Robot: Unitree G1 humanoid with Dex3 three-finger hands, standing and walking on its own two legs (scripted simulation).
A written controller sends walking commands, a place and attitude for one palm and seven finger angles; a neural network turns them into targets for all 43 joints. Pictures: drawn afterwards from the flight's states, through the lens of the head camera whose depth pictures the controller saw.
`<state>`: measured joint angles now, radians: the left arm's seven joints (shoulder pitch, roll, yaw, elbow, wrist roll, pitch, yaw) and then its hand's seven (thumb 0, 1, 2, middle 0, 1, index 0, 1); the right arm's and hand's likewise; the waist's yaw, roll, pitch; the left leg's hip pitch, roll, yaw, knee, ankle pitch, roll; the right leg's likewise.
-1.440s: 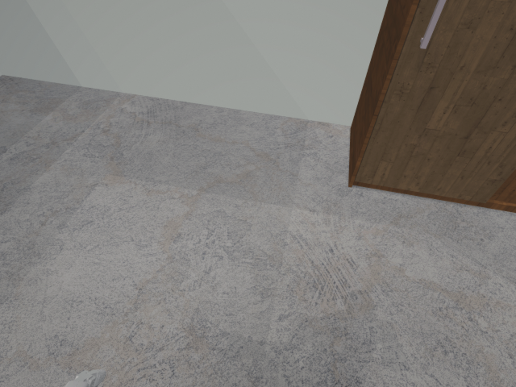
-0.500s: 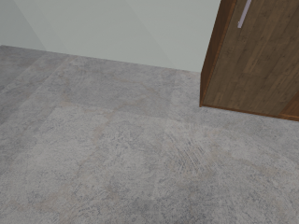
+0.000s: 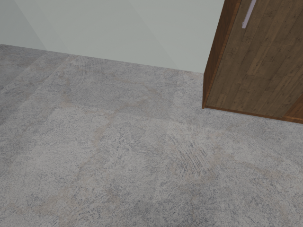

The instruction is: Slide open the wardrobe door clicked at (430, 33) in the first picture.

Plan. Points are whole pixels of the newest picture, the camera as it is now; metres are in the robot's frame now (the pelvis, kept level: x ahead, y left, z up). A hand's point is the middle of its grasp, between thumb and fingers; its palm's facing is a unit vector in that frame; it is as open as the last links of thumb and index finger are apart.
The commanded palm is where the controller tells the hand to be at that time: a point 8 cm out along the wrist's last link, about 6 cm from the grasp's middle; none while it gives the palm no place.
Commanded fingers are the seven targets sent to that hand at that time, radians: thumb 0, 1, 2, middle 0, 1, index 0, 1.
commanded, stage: look at it before walking up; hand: left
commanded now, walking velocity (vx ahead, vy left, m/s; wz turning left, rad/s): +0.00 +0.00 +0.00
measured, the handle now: (248, 12) +1.22 -0.50 +0.09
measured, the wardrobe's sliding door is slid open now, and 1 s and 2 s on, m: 0.00 0.00 0.00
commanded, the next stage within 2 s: walk to a spot facing it in 0.10 s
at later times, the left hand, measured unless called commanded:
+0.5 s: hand out of the picture +0.07 +0.21 -0.18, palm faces -0.12 -0.95 -0.28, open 7.4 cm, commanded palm none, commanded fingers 0.00 0.90 0.90 -0.20 -0.30 -0.20 -0.30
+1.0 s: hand out of the picture +0.08 +0.15 -0.16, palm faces -0.29 -0.93 -0.25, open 7.4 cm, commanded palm none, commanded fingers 0.00 0.90 0.90 -0.20 -0.30 -0.20 -0.30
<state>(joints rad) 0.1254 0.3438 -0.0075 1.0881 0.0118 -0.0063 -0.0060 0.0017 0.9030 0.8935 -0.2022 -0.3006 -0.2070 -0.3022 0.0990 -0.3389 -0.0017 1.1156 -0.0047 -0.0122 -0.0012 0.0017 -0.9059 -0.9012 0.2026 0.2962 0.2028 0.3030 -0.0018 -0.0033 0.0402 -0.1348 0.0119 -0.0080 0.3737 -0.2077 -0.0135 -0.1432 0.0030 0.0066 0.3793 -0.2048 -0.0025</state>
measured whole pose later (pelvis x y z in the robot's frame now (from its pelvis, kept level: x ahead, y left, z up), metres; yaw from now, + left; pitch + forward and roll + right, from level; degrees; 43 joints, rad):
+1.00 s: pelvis -0.02 -0.03 +0.00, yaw -21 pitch +3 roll +1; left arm 0.29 0.21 0.06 0.94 0.02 0.01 -0.02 0.00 0.90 0.89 -0.20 -0.30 -0.21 -0.30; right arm 0.14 -0.26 -0.07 0.95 -0.02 0.03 -0.01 0.00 -0.91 -0.90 0.20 0.30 0.20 0.30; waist 0.04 0.00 0.02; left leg -0.40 0.05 -0.01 0.89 -0.39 -0.07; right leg -0.28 0.12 0.15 0.39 -0.15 -0.08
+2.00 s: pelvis +0.27 -0.23 -0.02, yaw -49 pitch +0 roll -3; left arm 0.29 0.22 0.05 1.04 0.02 -0.04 -0.01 0.00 0.92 0.89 -0.20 -0.30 -0.20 -0.30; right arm 0.20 -0.15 -0.04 0.97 -0.02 -0.04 0.02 0.00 -0.91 -0.90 0.20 0.30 0.20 0.30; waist 0.01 0.00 0.00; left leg -0.45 0.14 0.10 0.68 -0.22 -0.05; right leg -0.13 0.06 -0.06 0.47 -0.34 -0.03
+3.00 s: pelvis +0.46 -0.56 -0.02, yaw -57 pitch -1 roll -1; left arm 0.16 0.17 0.05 0.99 0.02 -0.02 0.02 -0.01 0.93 0.89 -0.20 -0.30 -0.21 -0.30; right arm 0.22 -0.17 -0.05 1.02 -0.02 0.04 0.00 0.00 -0.93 -0.90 0.20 0.30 0.20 0.30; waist -0.02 0.01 0.05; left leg -0.44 0.12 0.12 0.81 -0.32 -0.05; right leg -0.16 -0.03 -0.31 0.52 -0.34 -0.06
